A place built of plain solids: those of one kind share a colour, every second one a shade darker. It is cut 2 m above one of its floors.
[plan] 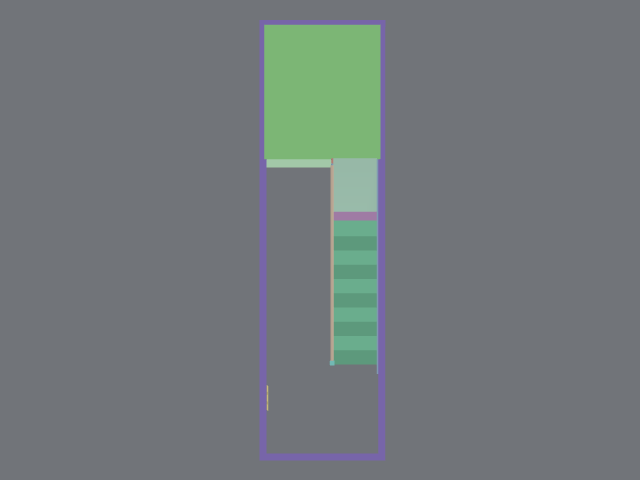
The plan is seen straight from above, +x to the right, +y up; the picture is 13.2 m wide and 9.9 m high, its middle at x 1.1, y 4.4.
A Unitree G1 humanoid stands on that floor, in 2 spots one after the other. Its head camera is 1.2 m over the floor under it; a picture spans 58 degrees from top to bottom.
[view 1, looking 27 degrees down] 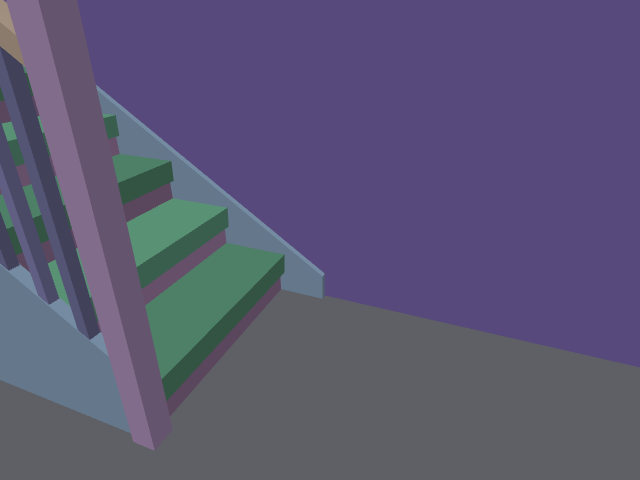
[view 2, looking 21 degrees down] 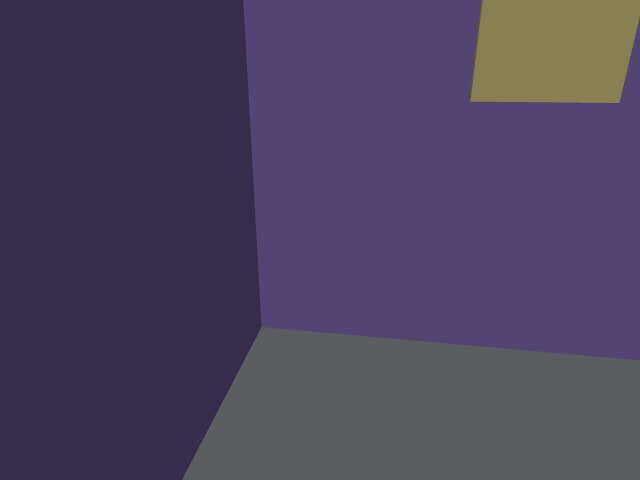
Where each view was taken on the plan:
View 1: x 0.66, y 1.00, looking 22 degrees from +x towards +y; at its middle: wall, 1.99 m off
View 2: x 1.82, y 0.59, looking -171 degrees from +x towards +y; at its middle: wall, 1.98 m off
